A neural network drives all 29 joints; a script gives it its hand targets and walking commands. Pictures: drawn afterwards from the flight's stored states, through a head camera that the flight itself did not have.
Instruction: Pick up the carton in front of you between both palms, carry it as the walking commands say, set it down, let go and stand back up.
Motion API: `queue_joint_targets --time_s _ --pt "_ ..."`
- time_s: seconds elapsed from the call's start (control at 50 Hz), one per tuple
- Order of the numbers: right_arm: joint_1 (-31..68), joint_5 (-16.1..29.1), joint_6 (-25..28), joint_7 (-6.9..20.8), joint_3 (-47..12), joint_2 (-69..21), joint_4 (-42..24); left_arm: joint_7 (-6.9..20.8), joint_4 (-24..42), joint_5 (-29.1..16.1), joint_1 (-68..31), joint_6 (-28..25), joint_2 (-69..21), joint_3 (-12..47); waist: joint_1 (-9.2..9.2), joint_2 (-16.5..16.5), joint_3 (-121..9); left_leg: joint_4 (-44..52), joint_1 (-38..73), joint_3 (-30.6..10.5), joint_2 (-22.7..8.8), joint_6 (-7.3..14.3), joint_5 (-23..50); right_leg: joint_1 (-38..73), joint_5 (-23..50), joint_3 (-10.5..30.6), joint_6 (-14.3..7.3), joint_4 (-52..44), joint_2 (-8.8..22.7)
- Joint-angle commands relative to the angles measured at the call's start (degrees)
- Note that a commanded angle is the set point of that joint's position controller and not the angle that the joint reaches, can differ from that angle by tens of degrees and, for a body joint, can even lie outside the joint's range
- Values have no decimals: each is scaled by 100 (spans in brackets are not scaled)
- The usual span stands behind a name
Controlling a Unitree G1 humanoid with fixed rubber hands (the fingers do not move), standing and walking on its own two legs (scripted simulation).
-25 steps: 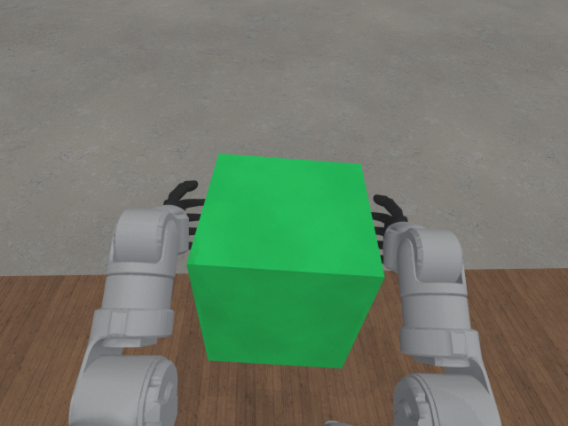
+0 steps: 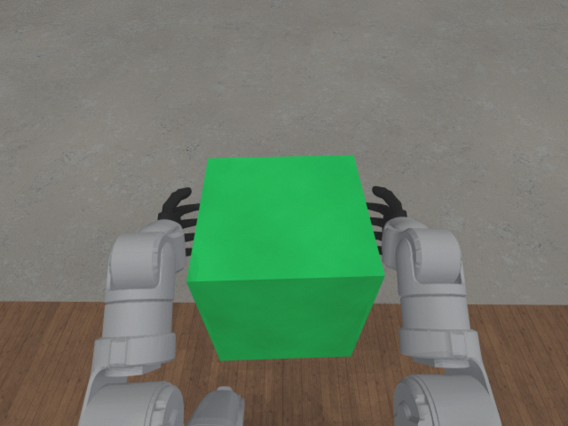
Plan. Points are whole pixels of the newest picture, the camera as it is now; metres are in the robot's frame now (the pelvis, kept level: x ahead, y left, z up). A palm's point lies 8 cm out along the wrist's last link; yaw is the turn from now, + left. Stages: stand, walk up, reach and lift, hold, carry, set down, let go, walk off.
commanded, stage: carry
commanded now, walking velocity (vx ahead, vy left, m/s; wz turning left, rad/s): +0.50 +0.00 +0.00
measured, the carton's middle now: (283, 263) +0.35 +0.01 +0.00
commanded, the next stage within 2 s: none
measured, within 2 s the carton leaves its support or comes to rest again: neither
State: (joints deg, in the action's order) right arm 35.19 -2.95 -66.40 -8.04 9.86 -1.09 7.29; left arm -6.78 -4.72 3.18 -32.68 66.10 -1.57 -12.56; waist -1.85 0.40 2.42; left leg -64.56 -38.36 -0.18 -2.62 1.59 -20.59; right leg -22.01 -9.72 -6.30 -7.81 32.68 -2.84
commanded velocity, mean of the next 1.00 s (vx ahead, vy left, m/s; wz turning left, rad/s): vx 0.50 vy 0.00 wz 0.00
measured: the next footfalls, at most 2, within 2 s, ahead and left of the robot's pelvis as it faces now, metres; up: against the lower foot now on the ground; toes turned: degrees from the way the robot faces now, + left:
left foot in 0.28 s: +0.37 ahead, +0.09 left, -0.04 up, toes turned +3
right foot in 0.82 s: +0.70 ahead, -0.03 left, -0.06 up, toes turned -5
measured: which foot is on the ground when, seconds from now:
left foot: up 0.00-0.26, down 0.28-0.84, up 0.86-1.00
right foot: down 0.00-0.30, up 0.32-0.80, down 0.82-1.00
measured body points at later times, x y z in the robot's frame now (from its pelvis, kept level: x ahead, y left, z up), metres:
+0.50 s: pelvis +0.31 +0.06 -0.04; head +0.34 +0.07 +0.41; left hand +0.69 +0.19 +0.06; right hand +0.67 -0.11 +0.06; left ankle +0.34 +0.09 -0.77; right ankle +0.29 -0.09 -0.69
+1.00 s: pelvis +0.62 +0.02 -0.07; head +0.65 +0.01 +0.38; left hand +0.97 +0.18 +0.01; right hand +0.98 -0.13 +0.00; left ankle +0.54 +0.14 -0.69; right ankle +0.66 -0.03 -0.79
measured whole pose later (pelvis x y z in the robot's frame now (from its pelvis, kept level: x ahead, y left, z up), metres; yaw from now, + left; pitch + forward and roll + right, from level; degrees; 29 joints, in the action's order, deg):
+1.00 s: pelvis +0.62 +0.02 -0.07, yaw +0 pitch +4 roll +1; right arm 35.7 -2.2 -66.5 -7.7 9.6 0.2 11.3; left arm -6.8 -8.7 3.7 -33.9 66.8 -1.0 -11.4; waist -1.4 0.4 -0.5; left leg -72.5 -31.8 0.3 -0.2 1.9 -24.3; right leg -24.4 -12.0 -6.8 -7.2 31.4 -3.1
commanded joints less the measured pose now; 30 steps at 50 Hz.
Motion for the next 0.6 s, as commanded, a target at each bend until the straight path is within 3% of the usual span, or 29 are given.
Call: queue_joint_targets --time_s 0.0,0.1,0.18,0.2,0.24,0.26,0.28,0.3,0.32,0.34,0.36,0.4,0.46,0.52,0.58 --pt "3794 2229 339 1094 -3760 -6591 -1089 1462 1037 -2800 -4377 -191 -6456 4132 -100 -610 -3239 417 -762 132 -89 -44 583 3023 3253 1794 -441 -626 1582" --pt "3763 2079 344 1051 -3937 -6166 -1448 1500 1242 -2817 -4218 -212 -6128 4325 -315 -606 -2922 1984 -687 450 146 84 2027 3248 3944 1278 -262 -400 1138" --pt "3613 1978 131 1099 -3834 -5650 -1390 1446 1042 -2712 -4010 -95 -5718 4286 -480 -621 -2649 3597 228 721 446 290 3118 3143 3500 1002 -169 -65 964" --pt "3547 1939 62 1127 -3744 -5517 -1265 1436 905 -2683 -3949 -53 -5639 4247 -408 -657 -2602 3900 668 700 440 386 3290 3003 3416 941 -94 134 973" --pt "3372 1842 -55 1175 -3513 -5250 -920 1436 595 -2666 -3948 34 -5568 4168 40 -600 -2793 4372 2184 893 497 465 3449 2526 3718 611 196 1180 878" --pt "3381 1811 -101 1208 -3392 -5137 -799 1436 452 -2651 -4030 66 -5544 4114 275 -369 -2994 4218 3312 677 174 424 3567 1740 2768 478 325 2097 729" --pt "3403 1808 -161 1245 -3235 -5011 -647 1438 332 -2598 -4074 110 -5545 4028 192 395 -3326 3254 4593 -442 -931 402 5133 430 -285 397 442 3123 484" --pt "3528 1729 -187 1247 -3087 -4861 -323 1411 151 -2642 -4278 216 -5646 3928 454 1723 -3884 3114 6230 -2570 -2165 1607 4882 -1503 -2706 681 695 4668 -232" --pt "3382 1874 -190 1280 -3080 -5082 -144 1389 160 -2584 -4370 252 -5571 3860 591 1443 -3982 3649 6081 -3230 -2057 1809 2617 -2070 -2591 896 547 5086 -60" --pt "3693 2047 -180 1332 -3166 -5389 -320 1373 216 -2608 -4647 257 -5763 3814 585 1019 -3486 3951 5447 -2965 -1684 1573 1666 -2324 -2192 870 478 4895 143" --pt "4139 2253 -182 1384 -3245 -5676 -515 1351 228 -2611 -4826 243 -5935 3747 507 433 -3119 4111 4782 -2604 -1486 1310 1608 -2215 -1765 839 490 4481 294" --pt "4794 2609 -153 1453 -3456 -6198 -828 1286 266 -2493 -4830 214 -6146 3627 316 208 -2950 4334 3892 -2030 -1329 1081 1815 -1741 -1340 834 557 3867 488" --pt "4986 2832 -90 1479 -3530 -6507 -1034 1177 362 -2420 -4650 156 -6334 3608 288 447 -2985 4350 3807 -1441 -1119 935 2482 -1699 -1022 644 657 3166 548" --pt "4843 2858 -61 1489 -3568 -6529 -1108 1072 461 -2298 -4467 90 -6322 3657 436 493 -3072 4090 4415 -1085 -1038 867 3967 -2232 -529 505 723 2674 588" --pt "4782 2881 -43 1495 -3650 -6412 -1268 1004 658 -2215 -4445 66 -6179 3748 551 526 -3060 3924 4908 -810 -873 786 4741 -2557 76 402 691 2158 548"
